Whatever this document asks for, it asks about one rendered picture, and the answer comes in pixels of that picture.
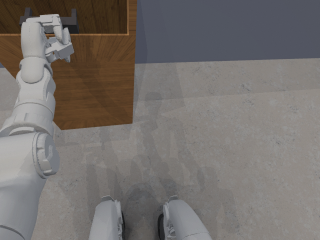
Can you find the left robot forearm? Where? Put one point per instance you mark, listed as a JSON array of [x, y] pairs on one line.
[[34, 108]]

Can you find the robot left upper arm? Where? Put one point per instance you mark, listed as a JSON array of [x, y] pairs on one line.
[[26, 161]]

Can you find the right robot shin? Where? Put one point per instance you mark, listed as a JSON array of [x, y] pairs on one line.
[[170, 233]]

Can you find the cabinet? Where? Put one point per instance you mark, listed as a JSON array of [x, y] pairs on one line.
[[94, 89]]

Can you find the left robot hand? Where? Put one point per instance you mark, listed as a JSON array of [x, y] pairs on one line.
[[34, 42]]

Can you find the drawer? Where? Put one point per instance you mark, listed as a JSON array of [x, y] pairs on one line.
[[93, 16]]

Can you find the handle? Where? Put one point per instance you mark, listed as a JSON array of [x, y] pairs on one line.
[[67, 22]]

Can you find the left robot thigh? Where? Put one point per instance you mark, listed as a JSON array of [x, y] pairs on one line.
[[106, 221]]

